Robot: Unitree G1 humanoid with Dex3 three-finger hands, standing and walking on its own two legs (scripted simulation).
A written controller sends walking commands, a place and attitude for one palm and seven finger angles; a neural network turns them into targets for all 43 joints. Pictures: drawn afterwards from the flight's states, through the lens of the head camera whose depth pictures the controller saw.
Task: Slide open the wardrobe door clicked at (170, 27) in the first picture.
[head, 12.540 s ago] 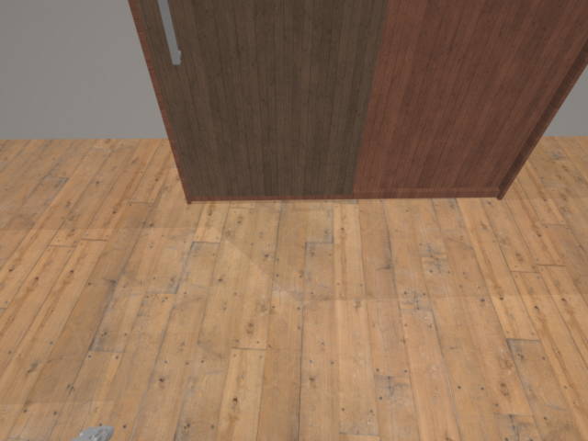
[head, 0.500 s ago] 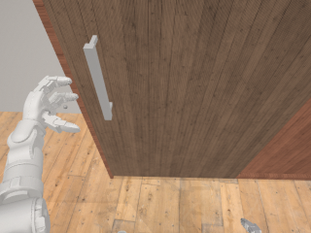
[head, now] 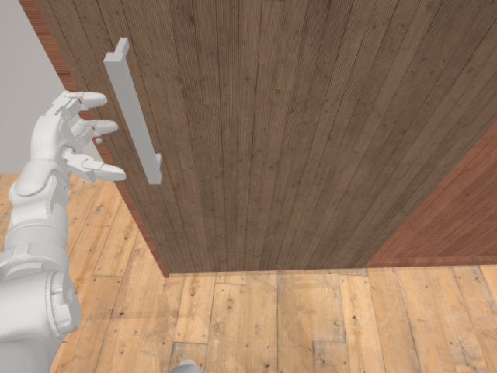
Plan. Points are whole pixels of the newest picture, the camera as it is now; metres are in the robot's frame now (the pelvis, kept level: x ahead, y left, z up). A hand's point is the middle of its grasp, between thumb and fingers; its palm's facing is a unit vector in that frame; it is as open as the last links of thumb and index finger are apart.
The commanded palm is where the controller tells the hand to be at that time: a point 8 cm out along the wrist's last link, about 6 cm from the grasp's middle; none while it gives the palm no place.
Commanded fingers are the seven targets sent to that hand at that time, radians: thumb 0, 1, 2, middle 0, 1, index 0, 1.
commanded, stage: move the hooked fingers beside the handle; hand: left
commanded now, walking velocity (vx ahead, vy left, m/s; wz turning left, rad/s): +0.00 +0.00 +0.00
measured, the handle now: (141, 122) +0.51 +0.17 +0.11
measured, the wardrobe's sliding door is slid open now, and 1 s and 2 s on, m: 0.00 0.00 0.00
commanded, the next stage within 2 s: feel for the door with the fingertips in 0.74 s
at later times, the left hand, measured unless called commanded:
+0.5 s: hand (99, 142) +0.45 +0.23 +0.12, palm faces +0.02 -1.00 +0.01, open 14.0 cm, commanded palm +0.42 +0.28 +0.12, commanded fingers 0.00 -0.50 0.30 -0.30 -1.20 -0.30 -1.20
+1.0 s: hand (106, 143) +0.45 +0.22 +0.12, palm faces +0.01 -1.00 +0.00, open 14.0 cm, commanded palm +0.42 +0.26 +0.12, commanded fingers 0.00 -0.50 0.30 -0.30 -1.20 -0.30 -1.20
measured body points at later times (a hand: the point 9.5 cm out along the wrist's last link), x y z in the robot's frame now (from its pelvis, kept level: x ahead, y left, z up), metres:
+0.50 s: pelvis +0.00 +0.00 +0.00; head +0.06 +0.01 +0.44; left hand +0.45 +0.29 +0.12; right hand +0.06 -0.26 -0.11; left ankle +0.06 +0.13 -0.70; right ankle -0.02 -0.12 -0.70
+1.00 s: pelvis +0.01 +0.00 +0.00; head +0.06 +0.01 +0.45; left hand +0.44 +0.27 +0.12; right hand +0.07 -0.26 -0.11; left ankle +0.06 +0.13 -0.70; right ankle -0.02 -0.12 -0.70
